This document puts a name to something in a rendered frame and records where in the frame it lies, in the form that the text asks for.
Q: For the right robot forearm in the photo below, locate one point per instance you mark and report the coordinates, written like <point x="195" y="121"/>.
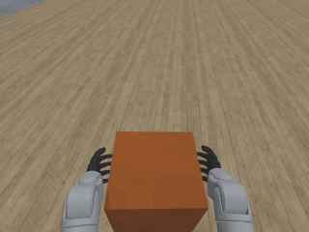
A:
<point x="230" y="201"/>

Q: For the carton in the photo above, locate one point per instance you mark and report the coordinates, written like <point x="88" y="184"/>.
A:
<point x="155" y="183"/>

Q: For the robot left hand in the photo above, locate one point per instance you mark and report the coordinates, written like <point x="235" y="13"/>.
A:
<point x="95" y="164"/>

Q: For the robot right hand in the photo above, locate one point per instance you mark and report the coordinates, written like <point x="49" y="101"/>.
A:
<point x="211" y="161"/>

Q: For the left robot forearm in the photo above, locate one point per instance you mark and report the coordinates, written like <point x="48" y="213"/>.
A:
<point x="82" y="204"/>

